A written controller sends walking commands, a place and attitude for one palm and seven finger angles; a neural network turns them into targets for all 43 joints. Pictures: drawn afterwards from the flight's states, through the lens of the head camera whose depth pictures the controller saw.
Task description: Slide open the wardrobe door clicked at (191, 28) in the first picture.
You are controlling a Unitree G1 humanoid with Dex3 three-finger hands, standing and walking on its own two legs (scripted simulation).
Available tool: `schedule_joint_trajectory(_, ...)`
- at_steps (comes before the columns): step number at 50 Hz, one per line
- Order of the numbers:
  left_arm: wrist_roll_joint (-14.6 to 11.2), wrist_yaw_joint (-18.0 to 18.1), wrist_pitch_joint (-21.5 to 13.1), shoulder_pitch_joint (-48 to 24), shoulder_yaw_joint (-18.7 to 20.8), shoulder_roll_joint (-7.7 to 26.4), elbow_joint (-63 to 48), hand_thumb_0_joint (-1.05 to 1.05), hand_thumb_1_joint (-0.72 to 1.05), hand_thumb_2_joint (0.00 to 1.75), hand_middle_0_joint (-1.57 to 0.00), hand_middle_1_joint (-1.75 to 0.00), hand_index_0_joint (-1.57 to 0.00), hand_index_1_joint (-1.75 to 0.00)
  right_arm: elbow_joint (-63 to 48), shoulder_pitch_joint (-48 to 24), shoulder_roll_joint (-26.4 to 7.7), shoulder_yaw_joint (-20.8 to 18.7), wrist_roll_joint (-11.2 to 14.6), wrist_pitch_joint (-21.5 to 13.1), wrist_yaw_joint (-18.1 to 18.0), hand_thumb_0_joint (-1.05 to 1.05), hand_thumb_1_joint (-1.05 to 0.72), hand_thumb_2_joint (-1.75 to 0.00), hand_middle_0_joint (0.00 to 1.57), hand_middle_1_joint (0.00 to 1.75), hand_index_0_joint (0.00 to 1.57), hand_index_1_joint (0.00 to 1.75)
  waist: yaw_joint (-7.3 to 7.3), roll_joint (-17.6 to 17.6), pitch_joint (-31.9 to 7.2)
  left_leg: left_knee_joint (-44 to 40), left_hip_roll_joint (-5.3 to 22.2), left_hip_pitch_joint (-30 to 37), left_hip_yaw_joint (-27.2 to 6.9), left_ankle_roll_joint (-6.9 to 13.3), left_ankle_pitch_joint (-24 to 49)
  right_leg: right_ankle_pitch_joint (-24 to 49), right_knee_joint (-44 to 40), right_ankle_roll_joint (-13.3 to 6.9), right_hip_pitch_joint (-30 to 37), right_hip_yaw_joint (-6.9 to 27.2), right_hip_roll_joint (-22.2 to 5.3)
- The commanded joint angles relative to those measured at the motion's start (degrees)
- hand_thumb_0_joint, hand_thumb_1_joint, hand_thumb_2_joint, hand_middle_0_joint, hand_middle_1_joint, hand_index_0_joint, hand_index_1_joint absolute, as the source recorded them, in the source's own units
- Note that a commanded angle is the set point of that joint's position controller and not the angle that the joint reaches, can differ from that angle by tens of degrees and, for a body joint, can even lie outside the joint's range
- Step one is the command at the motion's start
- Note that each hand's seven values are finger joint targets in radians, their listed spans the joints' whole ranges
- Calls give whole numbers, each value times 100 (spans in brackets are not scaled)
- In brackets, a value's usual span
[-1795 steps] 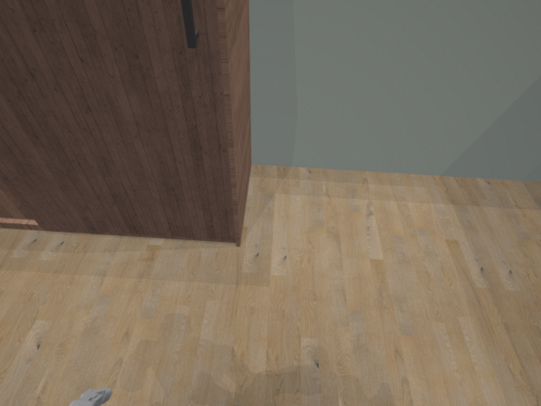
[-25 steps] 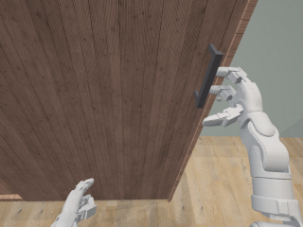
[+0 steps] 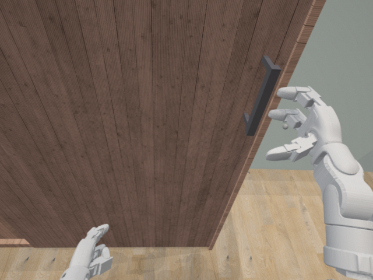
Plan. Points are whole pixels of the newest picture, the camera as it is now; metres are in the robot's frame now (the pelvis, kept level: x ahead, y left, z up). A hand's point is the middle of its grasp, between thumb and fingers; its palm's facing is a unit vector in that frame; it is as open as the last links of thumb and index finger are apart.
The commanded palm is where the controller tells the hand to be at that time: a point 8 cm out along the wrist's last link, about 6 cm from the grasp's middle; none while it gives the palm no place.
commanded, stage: move the hooked fingers beside the handle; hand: right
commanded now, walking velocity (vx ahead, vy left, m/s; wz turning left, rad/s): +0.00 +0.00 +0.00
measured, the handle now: (257, 98) +0.44 -0.12 +0.22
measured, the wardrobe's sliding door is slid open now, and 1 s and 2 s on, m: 0.00 0.00 0.00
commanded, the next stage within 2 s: feel for the door with the fingertips in 1.52 s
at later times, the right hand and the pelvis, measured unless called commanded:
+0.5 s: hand (295, 127) +0.35 -0.17 +0.21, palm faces -0.04 +1.00 -0.05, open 14.0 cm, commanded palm +0.33 -0.23 +0.22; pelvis +0.00 -0.01 +0.00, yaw +0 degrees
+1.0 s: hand (298, 127) +0.35 -0.18 +0.21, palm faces -0.03 +1.00 -0.06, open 14.0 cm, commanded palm +0.33 -0.23 +0.22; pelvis +0.00 -0.01 +0.00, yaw -1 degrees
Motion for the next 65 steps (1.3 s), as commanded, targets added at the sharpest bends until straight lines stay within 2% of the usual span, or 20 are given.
schedule_joint_trajectory(1,-14,61,-355,-937,192,560,-907,0,90,90,-20,-30,-20,-30,-1168,-2634,-1148,-425,63,-373,-3,0,50,-30,30,120,30,120,62,443,-1316,-201,48,248,-293,-20,2011,1906,-50,-197,426,347,13)
schedule_joint_trajectory(3,-5,78,-372,-955,174,532,-917,0,90,90,-20,-30,-20,-30,-1153,-2701,-1058,-363,59,-383,9,0,50,-30,30,120,30,120,57,371,-1382,-171,56,273,-285,-15,2041,1949,-48,-187,455,344,31)
schedule_joint_trajectory(5,13,74,-368,-902,190,574,-876,0,90,90,-20,-30,-20,-30,-957,-2419,-1283,-574,65,-413,22,0,50,-30,30,120,30,120,2,463,-1418,-163,63,359,-295,-10,2151,2031,-18,-188,433,343,21)
schedule_joint_trajectory(10,2,53,-367,-878,200,567,-935,0,90,90,-20,-30,-20,-30,-899,-2210,-1335,-668,95,-470,145,0,50,-30,30,120,30,120,-38,452,-1500,-121,73,477,-283,-10,2404,2180,-21,-184,419,313,11)
schedule_joint_trajectory(18,-25,73,-453,-896,190,540,-990,0,90,90,-20,-30,-20,-30,-1209,-2467,-1143,-449,126,-498,271,0,50,-30,30,120,30,120,41,262,-1446,-99,53,259,-235,9,2278,2216,6,-160,547,372,-11)
schedule_joint_trajectory(22,-8,98,-455,-858,189,589,-924,0,90,90,-20,-30,-20,-30,-949,-2403,-1403,-674,113,-437,245,0,50,-30,30,120,30,120,25,458,-1339,-132,57,227,-244,-1,2107,2054,-21,-171,405,385,-1)
schedule_joint_trajectory(25,-3,98,-450,-855,200,602,-895,0,90,90,-20,-30,-20,-30,-933,-2491,-1476,-669,64,-451,211,0,50,-30,30,120,30,120,11,277,-1339,-134,64,191,-256,22,1990,2038,-21,-155,442,384,-17)
schedule_joint_trajectory(27,-5,99,-469,-882,174,563,-926,0,90,90,-20,-30,-20,-30,-1009,-2639,-1281,-518,87,-477,234,0,50,-30,30,120,30,120,51,240,-1407,-115,64,218,-242,28,2085,2131,-24,-149,502,399,-2)
schedule_joint_trajectory(29,6,97,-482,-844,186,577,-936,0,90,90,-20,-30,-20,-30,-1027,-2538,-1473,-727,105,-511,253,0,50,-30,30,120,30,120,-3,260,-1548,-89,57,321,-232,33,2203,2233,-18,-137,529,406,-4)
schedule_joint_trajectory(33,-4,77,-487,-825,193,572,-952,0,90,90,-20,-30,-20,-30,-971,-2138,-1463,-794,139,-506,340,0,50,-30,30,120,30,120,-29,402,-1479,-53,56,370,-205,24,2413,2398,-6,-125,467,385,-34)
schedule_joint_trajectory(37,-23,59,-481,-852,190,578,-990,0,90,90,-20,-30,-20,-30,-1036,-1991,-1405,-745,150,-423,382,0,50,-30,30,120,30,120,-37,287,-1371,-64,57,276,-208,27,2308,2336,-11,-116,423,386,-36)
schedule_joint_trajectory(39,-31,76,-497,-873,190,575,-971,0,90,90,-20,-30,-20,-30,-1107,-2294,-1204,-508,151,-398,382,0,50,-30,30,120,30,120,42,265,-1274,-80,48,118,-189,14,2118,2163,-13,-118,437,403,-32)
schedule_joint_trajectory(44,-20,146,-510,-830,182,605,-854,0,90,90,-20,-30,-20,-30,-801,-2735,-1410,-592,121,-409,314,0,50,-30,30,120,30,120,98,351,-1189,-181,47,-37,-236,0,1659,1758,-38,-152,390,421,-10)
schedule_joint_trajectory(47,3,138,-555,-818,176,572,-862,0,90,90,-20,-30,-20,-30,-958,-3051,-1381,-519,75,-550,273,0,50,-30,30,120,30,120,89,62,-1458,-121,67,85,-241,44,1857,2026,-15,-132,573,461,-2)
schedule_joint_trajectory(48,4,139,-552,-815,176,572,-859,0,90,90,-20,-30,-20,-30,-891,-2943,-1509,-653,77,-564,260,0,50,-30,30,120,30,120,39,75,-1526,-122,61,157,-242,46,1879,2051,-17,-118,575,453,-6)
schedule_joint_trajectory(49,10,135,-558,-801,167,574,-863,0,90,90,-20,-30,-20,-30,-926,-3054,-1368,-529,84,-598,271,0,50,-30,30,120,30,120,68,169,-1574,-104,58,200,-229,49,1996,2154,-24,-117,612,466,2)
schedule_joint_trajectory(52,18,87,-557,-805,174,552,-904,0,90,90,-20,-30,-20,-30,-868,-2612,-1253,-559,111,-575,287,0,50,-30,30,120,30,120,-24,220,-1660,-42,61,333,-213,54,2294,2412,-4,-96,611,455,-15)
schedule_joint_trajectory(55,13,19,-475,-780,208,597,-914,0,90,90,-20,-30,-20,-30,-659,-1832,-1391,-798,102,-419,288,0,50,-30,30,120,30,120,-124,487,-1482,-40,60,409,-210,43,2420,2445,-10,-106,393,399,-52)
schedule_joint_trajectory(57,-16,7,-413,-829,201,603,-970,0,90,90,-20,-30,-20,-30,-689,-1766,-1442,-857,123,-319,300,0,50,-30,30,120,30,120,-100,595,-1336,-61,74,400,-224,11,2361,2220,-44,-125,193,357,-35)
schedule_joint_trajectory(65,10,108,-524,-844,187,585,-966,0,90,90,-20,-30,-20,-30,-1367,-2516,-1689,-866,131,-589,301,0,50,-30,30,120,30,120,22,154,-1495,-108,66,236,-267,14,2087,2127,30,-161,522,392,-15)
